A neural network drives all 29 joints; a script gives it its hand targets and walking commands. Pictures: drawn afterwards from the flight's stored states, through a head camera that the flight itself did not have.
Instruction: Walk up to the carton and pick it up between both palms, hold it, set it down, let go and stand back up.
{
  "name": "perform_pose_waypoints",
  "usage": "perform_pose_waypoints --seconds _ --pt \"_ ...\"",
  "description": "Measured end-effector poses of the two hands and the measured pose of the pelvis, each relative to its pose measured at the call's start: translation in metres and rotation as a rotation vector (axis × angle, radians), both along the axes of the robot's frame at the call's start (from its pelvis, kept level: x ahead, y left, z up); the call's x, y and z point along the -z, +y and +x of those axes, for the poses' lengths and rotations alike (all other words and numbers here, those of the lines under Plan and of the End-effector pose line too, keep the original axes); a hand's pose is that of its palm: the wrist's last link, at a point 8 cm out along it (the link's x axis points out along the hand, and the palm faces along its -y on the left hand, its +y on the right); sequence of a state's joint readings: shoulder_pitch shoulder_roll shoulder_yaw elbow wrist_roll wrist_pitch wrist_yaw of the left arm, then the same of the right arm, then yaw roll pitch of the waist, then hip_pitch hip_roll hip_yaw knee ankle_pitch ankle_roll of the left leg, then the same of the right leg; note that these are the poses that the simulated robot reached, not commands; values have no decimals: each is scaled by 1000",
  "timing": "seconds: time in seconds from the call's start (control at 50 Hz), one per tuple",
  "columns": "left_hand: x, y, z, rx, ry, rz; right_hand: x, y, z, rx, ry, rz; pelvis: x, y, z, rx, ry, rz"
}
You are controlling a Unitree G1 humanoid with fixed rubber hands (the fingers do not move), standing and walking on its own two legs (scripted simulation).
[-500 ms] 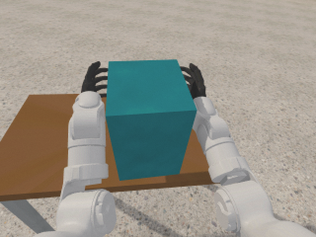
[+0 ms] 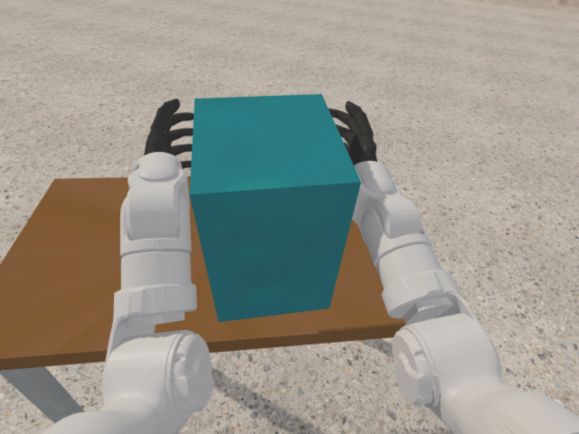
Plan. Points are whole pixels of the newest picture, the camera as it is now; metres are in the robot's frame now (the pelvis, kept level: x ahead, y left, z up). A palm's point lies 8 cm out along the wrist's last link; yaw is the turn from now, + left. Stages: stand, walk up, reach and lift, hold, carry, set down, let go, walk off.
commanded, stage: reach and lift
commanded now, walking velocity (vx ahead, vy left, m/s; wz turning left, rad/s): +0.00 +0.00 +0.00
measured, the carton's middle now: (268, 212) +0.35 -0.02 +0.16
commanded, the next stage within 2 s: hold in 0.38 s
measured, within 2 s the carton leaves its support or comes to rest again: neither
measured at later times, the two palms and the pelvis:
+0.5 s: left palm (151, 150) +0.38 +0.12 +0.25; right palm (358, 144) +0.37 -0.14 +0.26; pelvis +0.00 +0.00 +0.00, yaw +0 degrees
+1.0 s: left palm (144, 144) +0.37 +0.12 +0.27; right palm (358, 131) +0.37 -0.13 +0.27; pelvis +0.00 +0.00 +0.00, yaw +0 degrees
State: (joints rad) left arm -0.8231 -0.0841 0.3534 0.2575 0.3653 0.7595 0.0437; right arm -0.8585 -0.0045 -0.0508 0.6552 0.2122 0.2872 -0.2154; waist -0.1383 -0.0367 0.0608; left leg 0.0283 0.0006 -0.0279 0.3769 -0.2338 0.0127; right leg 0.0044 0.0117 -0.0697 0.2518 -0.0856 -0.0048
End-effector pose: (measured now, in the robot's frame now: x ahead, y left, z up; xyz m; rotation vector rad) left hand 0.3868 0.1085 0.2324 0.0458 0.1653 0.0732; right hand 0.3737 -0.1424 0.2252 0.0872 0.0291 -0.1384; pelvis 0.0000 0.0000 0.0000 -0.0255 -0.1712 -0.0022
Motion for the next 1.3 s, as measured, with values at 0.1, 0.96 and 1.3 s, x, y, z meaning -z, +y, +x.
perform_pose_waypoints --seconds 0.1,0.96,1.3 --pt "-4 1 -1 -7 6 -5 -5 1 1 -7 6 2 0 -2 -1 -2 1 2" --pt "-33 13 -15 -31 -5 -59 -49 12 -2 -46 12 3 1 -5 4 2 9 1" --pt "-36 14 -16 -31 -5 -66 -51 12 -3 -47 18 9 1 -7 3 2 11 2"
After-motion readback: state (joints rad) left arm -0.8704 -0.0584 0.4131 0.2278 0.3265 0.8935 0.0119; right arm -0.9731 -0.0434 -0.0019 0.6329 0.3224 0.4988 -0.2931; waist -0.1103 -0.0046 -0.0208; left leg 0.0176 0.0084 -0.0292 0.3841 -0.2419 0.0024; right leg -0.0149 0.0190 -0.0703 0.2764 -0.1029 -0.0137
